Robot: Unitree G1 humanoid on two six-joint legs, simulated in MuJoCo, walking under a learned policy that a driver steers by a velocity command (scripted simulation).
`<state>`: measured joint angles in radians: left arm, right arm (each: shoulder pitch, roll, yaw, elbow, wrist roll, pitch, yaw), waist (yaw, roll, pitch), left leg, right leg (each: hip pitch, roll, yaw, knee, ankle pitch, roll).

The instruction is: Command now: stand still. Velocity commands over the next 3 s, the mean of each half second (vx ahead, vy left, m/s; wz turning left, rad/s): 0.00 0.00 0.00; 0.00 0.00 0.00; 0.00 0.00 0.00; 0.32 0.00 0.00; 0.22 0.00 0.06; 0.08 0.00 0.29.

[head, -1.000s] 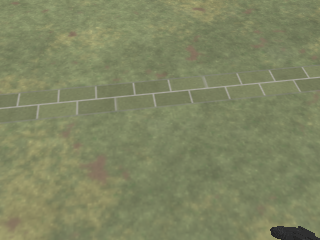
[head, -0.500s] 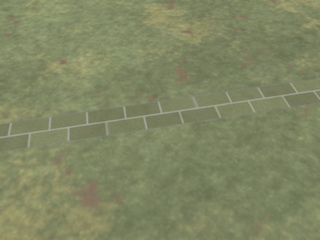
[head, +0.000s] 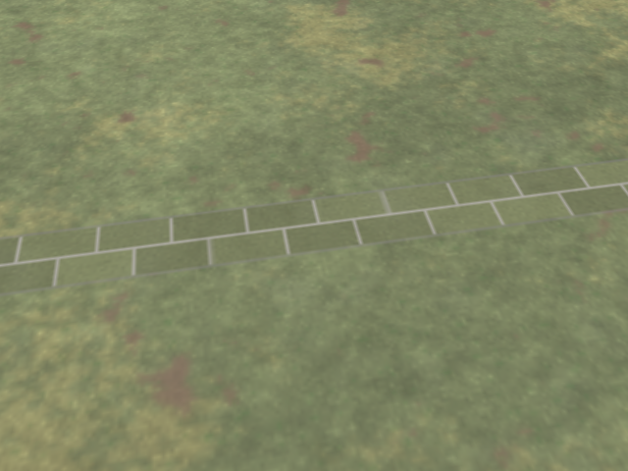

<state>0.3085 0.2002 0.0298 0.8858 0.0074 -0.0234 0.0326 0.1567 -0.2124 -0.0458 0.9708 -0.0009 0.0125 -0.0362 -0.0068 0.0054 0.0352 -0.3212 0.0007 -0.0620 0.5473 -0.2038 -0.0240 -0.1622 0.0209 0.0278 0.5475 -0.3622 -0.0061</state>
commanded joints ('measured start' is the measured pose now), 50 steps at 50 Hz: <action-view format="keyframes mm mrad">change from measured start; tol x2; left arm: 1 55 94 19 -18 -1 -10 4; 24 117 64 -1 109 -3 -10 4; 50 159 44 -13 170 -6 -8 3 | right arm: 1 -4 -102 -20 -20 0 -7 -4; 22 21 -89 -10 78 2 -1 -10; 50 64 -74 5 107 5 0 -13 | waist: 1 -1 -6 -13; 50 4 -7 28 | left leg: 1 150 30 -29 -58 146 43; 19 145 20 -20 -85 113 40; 50 141 12 -12 -86 132 40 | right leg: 1 -154 -43 37 -140 119 -16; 15 -147 -37 23 -164 98 -15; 50 -134 -31 3 -176 118 -13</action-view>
